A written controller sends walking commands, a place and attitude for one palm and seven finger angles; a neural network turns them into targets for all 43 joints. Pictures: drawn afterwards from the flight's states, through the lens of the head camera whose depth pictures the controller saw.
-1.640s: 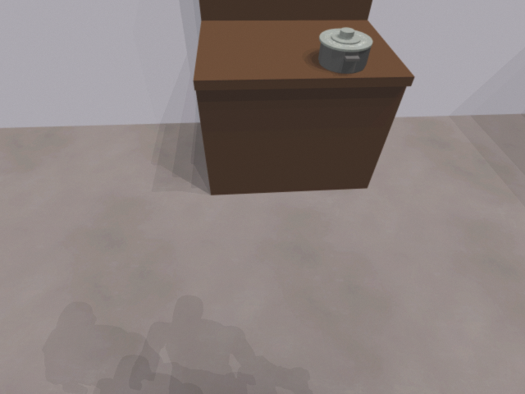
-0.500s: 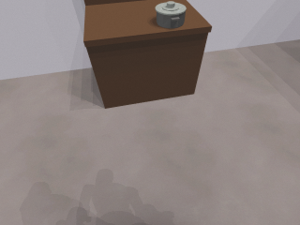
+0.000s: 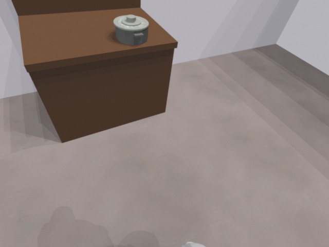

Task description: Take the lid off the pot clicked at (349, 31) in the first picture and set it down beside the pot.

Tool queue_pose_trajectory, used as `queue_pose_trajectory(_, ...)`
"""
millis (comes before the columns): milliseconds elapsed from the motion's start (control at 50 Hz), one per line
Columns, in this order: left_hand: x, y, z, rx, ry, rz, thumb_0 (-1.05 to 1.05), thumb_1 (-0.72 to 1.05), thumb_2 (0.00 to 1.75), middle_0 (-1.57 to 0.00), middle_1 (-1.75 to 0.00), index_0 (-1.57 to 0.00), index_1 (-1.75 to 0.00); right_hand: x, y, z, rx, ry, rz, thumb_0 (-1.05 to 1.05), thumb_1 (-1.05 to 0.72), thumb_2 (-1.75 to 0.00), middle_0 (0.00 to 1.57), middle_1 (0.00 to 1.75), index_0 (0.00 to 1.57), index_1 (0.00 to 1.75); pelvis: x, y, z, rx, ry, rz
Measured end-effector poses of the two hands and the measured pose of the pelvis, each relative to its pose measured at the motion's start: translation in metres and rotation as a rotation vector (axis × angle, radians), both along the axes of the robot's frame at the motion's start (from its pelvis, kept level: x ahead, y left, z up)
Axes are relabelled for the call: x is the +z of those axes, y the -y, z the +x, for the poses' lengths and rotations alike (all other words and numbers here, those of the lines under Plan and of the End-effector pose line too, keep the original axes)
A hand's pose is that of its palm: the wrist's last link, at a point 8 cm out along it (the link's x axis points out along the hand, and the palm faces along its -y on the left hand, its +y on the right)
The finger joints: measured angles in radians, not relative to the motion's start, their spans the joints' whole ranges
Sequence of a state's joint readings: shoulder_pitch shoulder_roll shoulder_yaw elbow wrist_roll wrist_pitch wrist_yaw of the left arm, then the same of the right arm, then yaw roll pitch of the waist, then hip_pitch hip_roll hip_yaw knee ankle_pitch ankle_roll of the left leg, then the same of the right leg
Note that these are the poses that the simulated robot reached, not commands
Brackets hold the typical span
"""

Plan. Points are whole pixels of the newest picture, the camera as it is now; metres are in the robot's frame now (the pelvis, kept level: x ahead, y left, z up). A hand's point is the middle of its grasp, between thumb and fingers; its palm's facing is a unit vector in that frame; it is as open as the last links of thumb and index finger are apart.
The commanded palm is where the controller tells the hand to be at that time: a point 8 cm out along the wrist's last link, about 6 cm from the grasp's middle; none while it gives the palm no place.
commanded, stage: walk to a spot facing it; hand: left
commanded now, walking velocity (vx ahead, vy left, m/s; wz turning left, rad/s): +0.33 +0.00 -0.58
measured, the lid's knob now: (131, 18) +1.26 +0.32 +0.01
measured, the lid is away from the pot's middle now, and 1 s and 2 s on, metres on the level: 0.00 0.00 0.00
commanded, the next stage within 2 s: turn to face it in 1.40 s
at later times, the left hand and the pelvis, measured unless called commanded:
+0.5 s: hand (151, 185) +0.35 +0.06 -0.18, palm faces -0.29 -0.93 -0.21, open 7.3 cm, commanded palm none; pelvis +0.19 -0.08 -0.02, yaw -15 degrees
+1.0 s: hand (143, 193) +0.32 +0.09 -0.18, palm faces -0.18 -0.97 -0.15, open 7.4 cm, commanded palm none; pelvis +0.42 -0.10 -0.02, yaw -21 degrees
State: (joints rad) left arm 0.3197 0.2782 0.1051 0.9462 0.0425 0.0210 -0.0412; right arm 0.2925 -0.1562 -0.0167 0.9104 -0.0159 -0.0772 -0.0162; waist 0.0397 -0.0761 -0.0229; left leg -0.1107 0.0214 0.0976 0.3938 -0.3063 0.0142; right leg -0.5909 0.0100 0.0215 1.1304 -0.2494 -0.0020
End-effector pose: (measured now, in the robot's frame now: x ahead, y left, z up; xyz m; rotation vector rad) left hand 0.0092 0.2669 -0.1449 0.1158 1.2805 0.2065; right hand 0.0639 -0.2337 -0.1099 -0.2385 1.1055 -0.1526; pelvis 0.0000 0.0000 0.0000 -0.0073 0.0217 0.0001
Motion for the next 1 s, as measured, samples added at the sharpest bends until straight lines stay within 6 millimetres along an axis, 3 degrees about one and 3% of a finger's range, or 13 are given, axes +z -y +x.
queue_pose_trajectory(100, 0.003, 0.008, 0.097, -0.123, 0.079, -0.002, 0.01, 0.92, 0.90, -0.19, -0.30, -0.19, -0.30, -0.011, -0.002, -0.052, -0.144, -0.173, 0.015, 0.00, -0.91, -0.89, 0.20, 0.30, 0.20, 0.30, -0.002, 0.002, 0.034, -0.072, 0.003, 0.001)
queue_pose_trajectory(220, -0.001, 0.060, 0.221, -0.306, 0.144, -0.033, 0.01, 0.92, 0.90, -0.19, -0.30, -0.19, -0.30, -0.022, -0.008, -0.106, -0.324, -0.400, 0.064, 0.00, -0.91, -0.89, 0.20, 0.30, 0.20, 0.30, -0.013, 0.018, 0.082, -0.153, 0.010, 0.006)
queue_pose_trajectory(280, -0.006, 0.096, 0.282, -0.389, 0.194, -0.040, 0.01, 0.92, 0.90, -0.19, -0.30, -0.19, -0.30, -0.029, -0.007, -0.119, -0.400, -0.504, 0.098, 0.00, -0.91, -0.89, 0.20, 0.30, 0.20, 0.30, -0.025, 0.034, 0.112, -0.186, 0.017, 0.007)
queue_pose_trajectory(340, -0.014, 0.125, 0.325, -0.423, 0.259, -0.036, 0.01, 0.91, 0.90, -0.19, -0.30, -0.20, -0.30, -0.042, 0.003, -0.111, -0.451, -0.564, 0.129, 0.00, -0.91, -0.89, 0.20, 0.30, 0.20, 0.30, -0.040, 0.054, 0.140, -0.211, 0.029, 0.020)
queue_pose_trajectory(400, -0.012, 0.141, 0.340, -0.431, 0.237, -0.032, 0.01, 0.91, 0.90, -0.20, -0.30, -0.20, -0.30, -0.047, 0.022, -0.070, -0.469, -0.500, 0.130, 0.01, -0.91, -0.89, 0.20, 0.30, 0.20, 0.30, -0.035, 0.067, 0.159, -0.227, 0.042, 0.007)
queue_pose_trajectory(480, -0.004, 0.154, 0.343, -0.438, 0.162, -0.019, 0.01, 0.91, 0.90, -0.20, -0.30, -0.20, -0.30, -0.046, 0.051, 0.011, -0.447, -0.323, 0.122, 0.01, -0.91, -0.89, 0.19, 0.30, 0.20, 0.30, -0.020, 0.081, 0.186, -0.251, 0.030, 0.007)
queue_pose_trajectory(600, 0.013, 0.146, 0.354, -0.374, 0.126, 0.025, -0.01, 0.95, 0.90, -0.20, -0.30, -0.20, -0.30, -0.037, 0.080, 0.125, -0.392, -0.117, 0.128, 0.00, -0.92, -0.89, 0.19, 0.30, 0.20, 0.30, -0.006, 0.095, 0.231, -0.278, 0.013, 0.010)
queue_pose_trajectory(700, 0.013, 0.141, 0.345, -0.318, 0.049, 0.031, 0.00, 0.93, 0.90, -0.20, -0.30, -0.20, -0.30, -0.029, 0.102, 0.204, -0.343, -0.029, 0.115, 0.00, -0.93, -0.89, 0.19, 0.30, 0.20, 0.30, -0.002, 0.101, 0.272, -0.298, 0.016, 0.006)
queue_pose_trajectory(900, 0.005, 0.137, 0.303, -0.209, -0.277, -0.004, 0.01, 0.91, 0.90, -0.20, -0.30, -0.20, -0.30, -0.013, 0.113, 0.370, -0.240, 0.104, 0.099, 0.00, -0.92, -0.89, 0.19, 0.30, 0.19, 0.30, -0.005, 0.101, 0.364, -0.329, 0.023, -0.004)
queue_pose_trajectory(960, 0.002, 0.134, 0.306, -0.191, -0.368, -0.020, 0.01, 0.91, 0.90, -0.20, -0.30, -0.20, -0.30, -0.012, 0.109, 0.418, -0.218, 0.147, 0.087, 0.00, -0.92, -0.89, 0.19, 0.30, 0.20, 0.30, -0.012, 0.099, 0.396, -0.336, 0.030, 0.000)
queue_pose_trajectory(1000, -0.005, 0.131, 0.318, -0.195, -0.414, -0.032, 0.01, 0.91, 0.90, -0.20, -0.30, -0.20, -0.30, -0.017, 0.107, 0.439, -0.228, 0.187, 0.069, 0.00, -0.91, -0.89, 0.19, 0.30, 0.20, 0.30, -0.021, 0.095, 0.418, -0.358, 0.033, -0.012)
